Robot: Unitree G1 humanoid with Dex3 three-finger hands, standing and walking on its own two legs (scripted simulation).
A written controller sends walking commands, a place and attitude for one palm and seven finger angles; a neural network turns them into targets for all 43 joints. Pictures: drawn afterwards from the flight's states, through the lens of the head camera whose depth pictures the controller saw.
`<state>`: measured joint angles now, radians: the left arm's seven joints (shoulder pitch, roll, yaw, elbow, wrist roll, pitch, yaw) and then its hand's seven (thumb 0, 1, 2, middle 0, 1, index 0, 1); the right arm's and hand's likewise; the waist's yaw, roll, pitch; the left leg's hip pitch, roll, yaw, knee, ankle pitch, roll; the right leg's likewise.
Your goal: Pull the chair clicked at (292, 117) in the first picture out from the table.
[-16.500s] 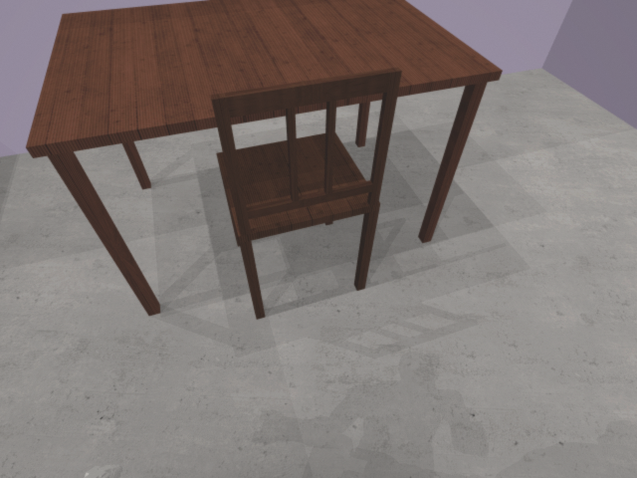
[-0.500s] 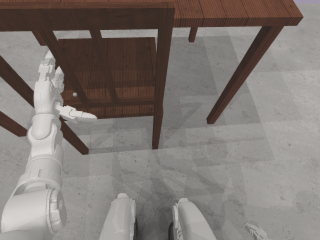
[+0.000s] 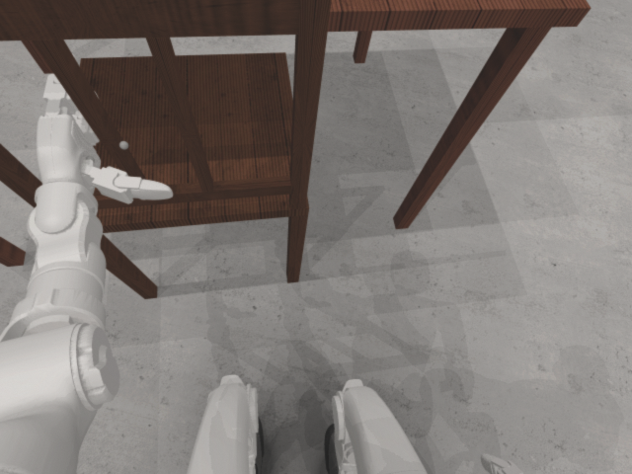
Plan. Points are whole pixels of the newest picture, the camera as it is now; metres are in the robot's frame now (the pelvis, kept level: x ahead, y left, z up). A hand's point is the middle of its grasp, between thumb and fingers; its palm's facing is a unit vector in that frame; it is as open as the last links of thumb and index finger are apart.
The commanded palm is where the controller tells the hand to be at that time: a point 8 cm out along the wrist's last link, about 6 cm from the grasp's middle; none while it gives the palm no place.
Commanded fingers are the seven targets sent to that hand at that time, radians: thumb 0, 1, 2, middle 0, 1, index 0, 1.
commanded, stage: push the fingers through the gap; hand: left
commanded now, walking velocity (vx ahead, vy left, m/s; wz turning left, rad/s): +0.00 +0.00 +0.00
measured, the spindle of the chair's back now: (107, 133) +0.52 +0.23 +0.04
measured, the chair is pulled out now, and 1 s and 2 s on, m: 0.00 0.00 0.02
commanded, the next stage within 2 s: hook a spindle and tug to test in 0.30 s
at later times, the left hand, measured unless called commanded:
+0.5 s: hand (125, 149) +0.49 +0.20 +0.05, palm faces +0.11 -0.99 -0.03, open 16.9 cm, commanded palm +0.46 +0.25 +0.05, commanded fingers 0.00 -0.50 0.30 -0.17 -0.41 -0.17 -0.41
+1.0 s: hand (124, 151) +0.49 +0.21 +0.05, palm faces +0.12 -0.99 -0.02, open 11.0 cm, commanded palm +0.46 +0.24 +0.05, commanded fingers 0.00 0.40 0.68 -0.50 -1.45 -0.50 -1.45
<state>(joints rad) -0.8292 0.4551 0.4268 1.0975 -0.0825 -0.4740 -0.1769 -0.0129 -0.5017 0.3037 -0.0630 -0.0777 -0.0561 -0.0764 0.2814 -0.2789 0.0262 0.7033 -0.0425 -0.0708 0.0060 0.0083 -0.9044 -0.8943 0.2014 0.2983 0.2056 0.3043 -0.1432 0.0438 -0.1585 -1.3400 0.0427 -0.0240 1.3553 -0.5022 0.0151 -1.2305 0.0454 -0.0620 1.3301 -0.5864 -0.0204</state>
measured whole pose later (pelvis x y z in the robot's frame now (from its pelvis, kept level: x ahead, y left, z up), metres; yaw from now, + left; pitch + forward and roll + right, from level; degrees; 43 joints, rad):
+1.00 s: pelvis +0.00 +0.00 +0.00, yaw +0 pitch +27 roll -4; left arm -0.80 0.43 0.41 1.09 -0.09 -0.49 -0.15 -0.01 -0.11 0.47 -0.43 -1.22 -0.42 -1.22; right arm 0.28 -0.27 0.03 0.70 -0.04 -0.06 0.01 0.01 -0.90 -0.89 0.20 0.30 0.21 0.30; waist -0.14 0.04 -0.16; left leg -1.32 0.04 -0.03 1.34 -0.49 0.01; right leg -1.21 0.05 -0.06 1.31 -0.58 -0.02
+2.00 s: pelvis +0.02 +0.01 +0.02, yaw +0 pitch +26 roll -3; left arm -0.60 0.35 0.37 0.86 -0.14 -0.45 -0.16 0.01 0.78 0.80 -0.44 -1.42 -0.43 -1.44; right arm 0.25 -0.26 0.02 0.65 -0.02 -0.03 0.02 0.01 -0.90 -0.89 0.20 0.30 0.20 0.30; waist -0.11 0.03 -0.17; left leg -1.24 0.04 0.00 1.30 -0.52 0.02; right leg -1.13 0.05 -0.03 1.27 -0.60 -0.01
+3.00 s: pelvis -0.03 +0.00 +0.12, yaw +0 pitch +9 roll -2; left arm -0.63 0.23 0.11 1.13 -0.05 -0.24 0.14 0.00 0.74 0.78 -0.31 -1.14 -0.49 -1.44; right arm 0.19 -0.28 -0.02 0.75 0.06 0.05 -0.13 0.01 -0.90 -0.89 0.20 0.30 0.21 0.30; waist -0.12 0.04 0.09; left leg -0.62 0.04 0.03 0.61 -0.15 0.01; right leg -0.55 0.05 0.00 0.60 -0.22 -0.01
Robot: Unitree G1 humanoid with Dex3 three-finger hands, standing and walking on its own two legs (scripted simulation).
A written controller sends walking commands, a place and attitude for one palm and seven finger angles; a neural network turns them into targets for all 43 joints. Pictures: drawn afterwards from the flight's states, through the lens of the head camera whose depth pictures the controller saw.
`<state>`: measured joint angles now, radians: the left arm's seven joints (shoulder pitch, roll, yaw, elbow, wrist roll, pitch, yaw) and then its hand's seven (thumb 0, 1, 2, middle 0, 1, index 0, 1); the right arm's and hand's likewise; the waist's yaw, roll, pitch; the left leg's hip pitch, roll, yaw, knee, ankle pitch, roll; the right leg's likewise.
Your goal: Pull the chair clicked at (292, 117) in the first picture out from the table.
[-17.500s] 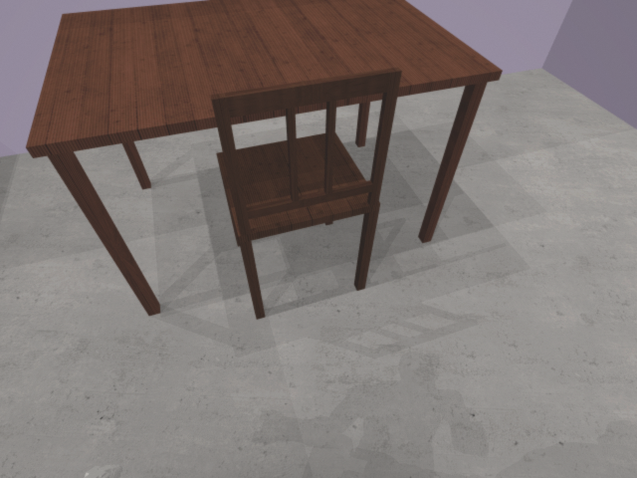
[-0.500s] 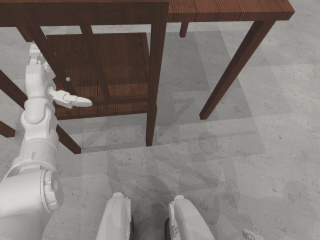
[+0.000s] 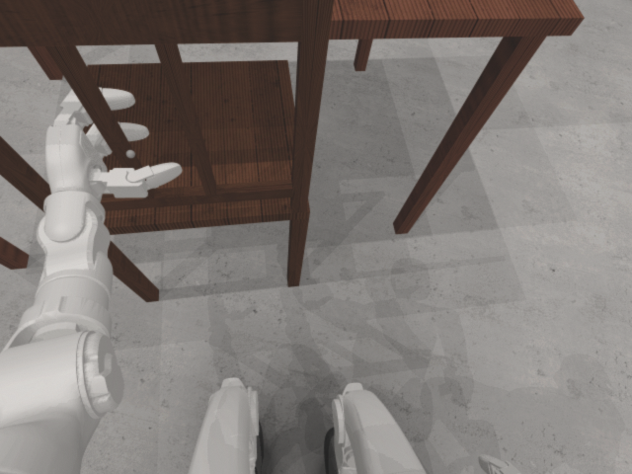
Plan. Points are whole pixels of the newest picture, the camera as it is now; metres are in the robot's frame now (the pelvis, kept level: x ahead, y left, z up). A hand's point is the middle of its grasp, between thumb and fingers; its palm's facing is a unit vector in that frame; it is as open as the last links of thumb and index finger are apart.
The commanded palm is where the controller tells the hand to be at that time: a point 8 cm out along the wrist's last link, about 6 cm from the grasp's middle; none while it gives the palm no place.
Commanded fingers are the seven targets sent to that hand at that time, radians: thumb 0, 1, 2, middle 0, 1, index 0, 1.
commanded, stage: hook a spindle and tug to test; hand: left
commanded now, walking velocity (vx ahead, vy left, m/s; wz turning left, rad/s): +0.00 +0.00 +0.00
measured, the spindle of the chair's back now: (114, 136) +0.53 +0.23 +0.04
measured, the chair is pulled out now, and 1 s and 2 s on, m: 0.00 0.02 0.12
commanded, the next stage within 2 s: step backward, pulling the chair out in 0.90 s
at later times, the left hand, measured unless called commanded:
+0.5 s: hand (131, 151) +0.50 +0.20 +0.05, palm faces +0.12 -0.99 -0.01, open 5.0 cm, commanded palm +0.45 +0.25 +0.04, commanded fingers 0.00 0.90 0.90 -0.50 -1.45 -0.50 -1.45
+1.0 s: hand (130, 164) +0.48 +0.20 +0.05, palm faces +0.11 -0.99 -0.01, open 5.1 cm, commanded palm +0.45 +0.25 +0.04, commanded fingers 0.00 0.90 0.90 -0.50 -1.45 -0.50 -1.45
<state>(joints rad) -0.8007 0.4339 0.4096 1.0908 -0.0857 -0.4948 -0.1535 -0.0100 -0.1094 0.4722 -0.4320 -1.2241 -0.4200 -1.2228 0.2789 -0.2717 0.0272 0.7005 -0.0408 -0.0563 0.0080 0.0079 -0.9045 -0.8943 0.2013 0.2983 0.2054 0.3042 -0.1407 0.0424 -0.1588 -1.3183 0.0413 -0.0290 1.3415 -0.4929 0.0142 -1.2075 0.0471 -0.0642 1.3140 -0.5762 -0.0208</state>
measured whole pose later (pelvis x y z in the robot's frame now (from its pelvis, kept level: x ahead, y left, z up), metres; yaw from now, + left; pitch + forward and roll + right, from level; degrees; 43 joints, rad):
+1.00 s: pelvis +0.02 +0.01 +0.01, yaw -1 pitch +26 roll -3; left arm -0.60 0.35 0.37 0.86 -0.14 -0.45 -0.16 0.01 0.78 0.80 -0.44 -1.42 -0.43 -1.44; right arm 0.25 -0.26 0.02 0.65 -0.02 -0.03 0.02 0.01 -0.90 -0.89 0.20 0.30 0.20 0.30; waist -0.11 0.03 -0.17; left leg -1.24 0.04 0.00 1.30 -0.52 0.02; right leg -1.13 0.05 -0.03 1.27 -0.60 -0.01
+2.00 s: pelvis -0.03 +0.00 +0.12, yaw +0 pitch +9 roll -2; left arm -0.63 0.23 0.11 1.13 -0.05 -0.24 0.14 0.00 0.74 0.78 -0.31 -1.14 -0.49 -1.44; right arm 0.19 -0.28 -0.02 0.75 0.06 0.05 -0.13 0.01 -0.90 -0.89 0.20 0.30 0.21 0.30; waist -0.12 0.04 0.09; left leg -0.62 0.04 0.03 0.61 -0.15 0.01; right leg -0.55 0.05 0.00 0.60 -0.22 -0.01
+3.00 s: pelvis -0.03 +0.00 +0.11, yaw +1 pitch +8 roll -2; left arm -0.64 0.23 0.09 1.14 -0.03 -0.26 0.13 0.00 0.71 0.81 -0.32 -1.18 -0.49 -1.44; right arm 0.20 -0.26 0.00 0.77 0.05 -0.01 -0.13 0.01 -0.90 -0.89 0.20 0.30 0.21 0.30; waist -0.10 0.03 0.11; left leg -0.63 0.04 0.01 0.65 -0.17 0.01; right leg -0.55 0.05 -0.02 0.65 -0.24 -0.01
